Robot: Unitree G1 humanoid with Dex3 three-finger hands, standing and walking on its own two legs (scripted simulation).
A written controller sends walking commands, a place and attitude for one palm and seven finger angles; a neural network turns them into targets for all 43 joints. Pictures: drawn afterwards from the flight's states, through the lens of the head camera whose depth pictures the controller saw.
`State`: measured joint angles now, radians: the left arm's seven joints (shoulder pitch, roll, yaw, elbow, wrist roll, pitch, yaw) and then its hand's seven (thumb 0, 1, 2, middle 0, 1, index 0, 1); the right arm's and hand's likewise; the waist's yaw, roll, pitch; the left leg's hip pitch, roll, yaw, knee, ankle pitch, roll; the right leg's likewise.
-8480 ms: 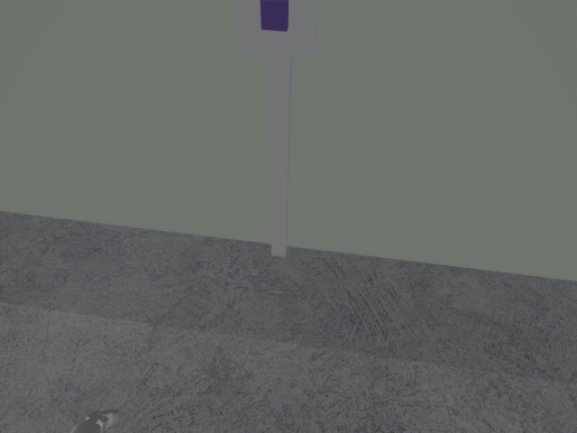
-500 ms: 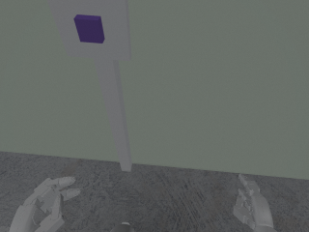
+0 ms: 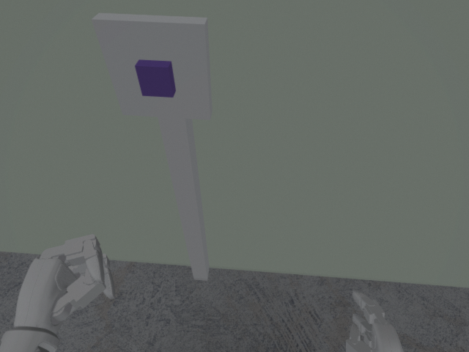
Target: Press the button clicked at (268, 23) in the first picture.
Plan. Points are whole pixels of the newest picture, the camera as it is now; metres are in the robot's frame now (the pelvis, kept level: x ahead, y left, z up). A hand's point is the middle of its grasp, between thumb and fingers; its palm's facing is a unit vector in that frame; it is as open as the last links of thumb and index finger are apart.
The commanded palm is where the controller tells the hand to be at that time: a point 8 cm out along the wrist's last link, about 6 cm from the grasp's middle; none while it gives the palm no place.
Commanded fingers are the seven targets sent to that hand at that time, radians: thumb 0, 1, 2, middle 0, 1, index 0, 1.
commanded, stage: raise the hand and make a fist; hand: left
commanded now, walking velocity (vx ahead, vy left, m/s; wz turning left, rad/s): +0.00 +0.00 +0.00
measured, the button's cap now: (157, 78) +0.51 +0.19 +0.23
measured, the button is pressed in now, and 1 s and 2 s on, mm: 0 0 0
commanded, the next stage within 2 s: aim a knuckle at the button in 1.06 s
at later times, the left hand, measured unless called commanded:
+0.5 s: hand (92, 233) +0.21 +0.19 +0.19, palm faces +0.06 -0.99 -0.10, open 3.1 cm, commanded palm +0.18 +0.24 +0.20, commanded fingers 0.00 0.90 0.90 -1.30 -1.50 -1.30 -1.50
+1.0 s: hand (100, 208) +0.23 +0.18 +0.21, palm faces +0.08 -0.99 -0.08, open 3.1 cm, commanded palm +0.20 +0.23 +0.23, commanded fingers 0.00 0.90 0.90 -1.30 -1.50 -1.30 -1.50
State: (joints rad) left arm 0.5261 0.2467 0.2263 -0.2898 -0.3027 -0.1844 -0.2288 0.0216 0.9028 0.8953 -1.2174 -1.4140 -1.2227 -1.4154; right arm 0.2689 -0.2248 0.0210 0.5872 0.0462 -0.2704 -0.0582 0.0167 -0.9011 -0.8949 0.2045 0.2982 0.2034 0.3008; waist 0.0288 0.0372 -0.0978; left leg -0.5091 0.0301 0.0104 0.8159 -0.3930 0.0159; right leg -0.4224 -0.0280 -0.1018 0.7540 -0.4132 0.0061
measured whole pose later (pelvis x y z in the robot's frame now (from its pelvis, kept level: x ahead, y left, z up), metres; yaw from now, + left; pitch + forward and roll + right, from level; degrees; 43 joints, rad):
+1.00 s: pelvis +0.00 -0.03 +0.03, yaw +0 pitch -4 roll +0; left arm 0.14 0.32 0.33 -0.33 -0.33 0.29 -0.25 0.02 0.90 0.89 -1.30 -1.50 -1.31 -1.50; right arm 0.19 -0.26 0.07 0.62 0.08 -0.26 -0.10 0.02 -0.90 -0.90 0.20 0.30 0.20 0.30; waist 0.07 0.06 -0.05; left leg -0.19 0.04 0.01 0.52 -0.26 -0.02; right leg -0.13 0.00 -0.11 0.51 -0.31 -0.03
